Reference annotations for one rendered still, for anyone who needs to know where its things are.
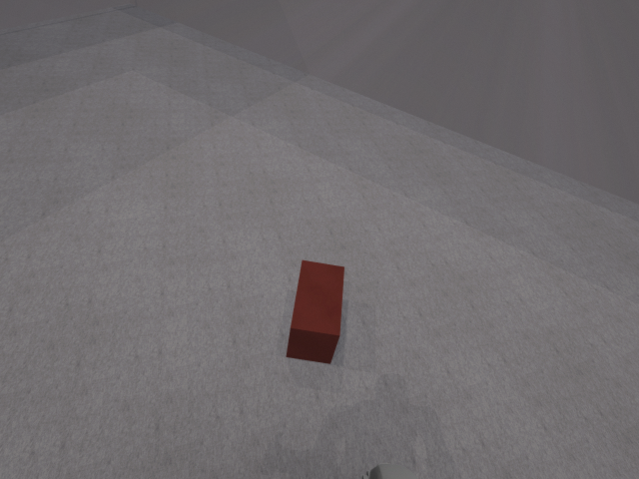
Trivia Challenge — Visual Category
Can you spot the carton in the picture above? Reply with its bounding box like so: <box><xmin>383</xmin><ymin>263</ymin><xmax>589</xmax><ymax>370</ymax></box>
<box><xmin>287</xmin><ymin>260</ymin><xmax>344</xmax><ymax>364</ymax></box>

